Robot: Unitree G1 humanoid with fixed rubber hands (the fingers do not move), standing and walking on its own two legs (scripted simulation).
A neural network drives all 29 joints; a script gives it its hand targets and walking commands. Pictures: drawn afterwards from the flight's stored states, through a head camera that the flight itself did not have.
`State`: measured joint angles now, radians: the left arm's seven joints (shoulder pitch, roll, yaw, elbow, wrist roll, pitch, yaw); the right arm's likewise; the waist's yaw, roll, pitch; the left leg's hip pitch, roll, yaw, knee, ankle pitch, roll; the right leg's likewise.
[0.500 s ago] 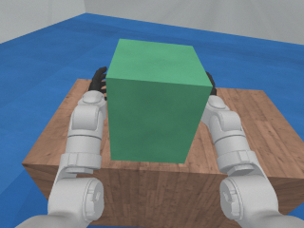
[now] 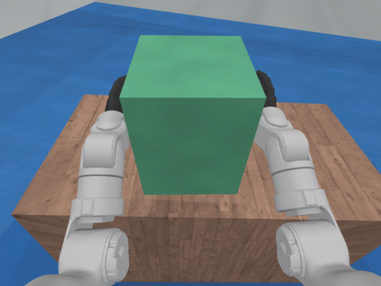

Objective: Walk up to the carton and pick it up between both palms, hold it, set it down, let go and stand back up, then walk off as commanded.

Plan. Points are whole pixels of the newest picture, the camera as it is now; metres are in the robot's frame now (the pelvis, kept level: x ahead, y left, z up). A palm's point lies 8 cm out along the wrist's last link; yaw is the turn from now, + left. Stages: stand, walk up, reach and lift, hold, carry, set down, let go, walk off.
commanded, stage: hold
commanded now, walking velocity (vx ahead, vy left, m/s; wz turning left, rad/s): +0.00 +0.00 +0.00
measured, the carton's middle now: (190, 117) +0.39 +0.00 +0.19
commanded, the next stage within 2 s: none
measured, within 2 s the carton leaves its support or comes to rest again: neither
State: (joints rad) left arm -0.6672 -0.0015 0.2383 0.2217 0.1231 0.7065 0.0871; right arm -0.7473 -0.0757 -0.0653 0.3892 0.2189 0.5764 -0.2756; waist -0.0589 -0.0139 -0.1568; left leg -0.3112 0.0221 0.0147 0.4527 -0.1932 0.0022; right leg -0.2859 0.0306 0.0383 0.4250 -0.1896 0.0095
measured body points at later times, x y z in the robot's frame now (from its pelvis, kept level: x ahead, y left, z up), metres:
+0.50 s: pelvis -0.03 +0.00 +0.00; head -0.08 +0.02 +0.44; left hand +0.35 +0.17 +0.20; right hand +0.36 -0.13 +0.21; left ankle +0.02 +0.12 -0.74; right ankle +0.02 -0.12 -0.74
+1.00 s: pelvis -0.01 +0.00 +0.00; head -0.06 +0.01 +0.45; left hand +0.38 +0.15 +0.19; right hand +0.38 -0.15 +0.19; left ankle +0.02 +0.12 -0.74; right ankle +0.02 -0.12 -0.74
